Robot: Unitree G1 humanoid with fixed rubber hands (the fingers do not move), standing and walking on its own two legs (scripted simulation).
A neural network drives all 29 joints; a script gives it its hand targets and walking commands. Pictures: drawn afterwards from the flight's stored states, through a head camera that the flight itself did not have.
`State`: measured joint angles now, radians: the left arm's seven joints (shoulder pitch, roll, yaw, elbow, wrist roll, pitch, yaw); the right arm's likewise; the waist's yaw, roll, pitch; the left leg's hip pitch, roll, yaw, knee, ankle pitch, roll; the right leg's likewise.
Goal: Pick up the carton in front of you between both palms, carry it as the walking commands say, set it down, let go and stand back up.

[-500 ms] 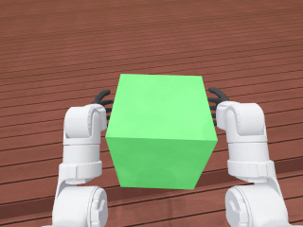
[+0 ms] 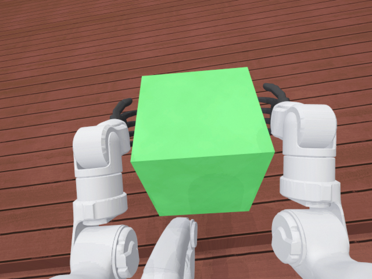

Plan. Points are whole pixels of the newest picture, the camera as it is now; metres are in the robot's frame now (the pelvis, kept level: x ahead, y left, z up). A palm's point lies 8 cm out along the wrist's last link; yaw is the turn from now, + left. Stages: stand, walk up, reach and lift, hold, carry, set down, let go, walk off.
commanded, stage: carry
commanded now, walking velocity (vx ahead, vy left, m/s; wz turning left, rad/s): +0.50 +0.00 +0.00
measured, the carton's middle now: (199, 148) +0.38 +0.04 +0.07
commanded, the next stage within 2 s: none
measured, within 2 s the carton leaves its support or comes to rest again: neither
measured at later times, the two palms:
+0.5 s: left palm out of the picture +0.73 +0.04 +0.37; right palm out of the picture +0.73 -0.26 +0.40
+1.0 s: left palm out of the picture +0.99 +0.02 +0.54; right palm out of the picture +1.00 -0.28 +0.53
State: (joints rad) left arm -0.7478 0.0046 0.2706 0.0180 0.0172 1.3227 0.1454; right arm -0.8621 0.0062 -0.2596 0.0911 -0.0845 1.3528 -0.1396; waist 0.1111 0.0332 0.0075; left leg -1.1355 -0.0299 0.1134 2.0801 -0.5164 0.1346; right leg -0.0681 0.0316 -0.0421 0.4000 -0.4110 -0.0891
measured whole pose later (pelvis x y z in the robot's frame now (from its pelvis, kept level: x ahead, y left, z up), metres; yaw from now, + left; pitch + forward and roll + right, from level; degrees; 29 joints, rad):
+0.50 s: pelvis +0.35 -0.10 +0.19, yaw +0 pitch +4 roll -4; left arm -0.87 0.00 0.29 0.07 0.13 1.32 0.12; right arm -0.95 -0.07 -0.25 0.21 0.01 1.30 -0.15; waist -0.07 0.01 -0.03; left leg 0.02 0.13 0.13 0.36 -0.19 0.08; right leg -0.99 -0.02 -0.18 1.17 -0.30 -0.15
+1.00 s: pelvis +0.63 -0.13 +0.33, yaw +1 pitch +4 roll +1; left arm -0.94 0.00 0.29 0.34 0.10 1.36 0.12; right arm -0.93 -0.06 -0.30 0.31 -0.12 1.39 -0.10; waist 0.03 0.05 -0.16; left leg -0.76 0.09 0.08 0.83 -0.04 0.04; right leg -0.09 0.02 -0.12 0.35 -0.33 -0.07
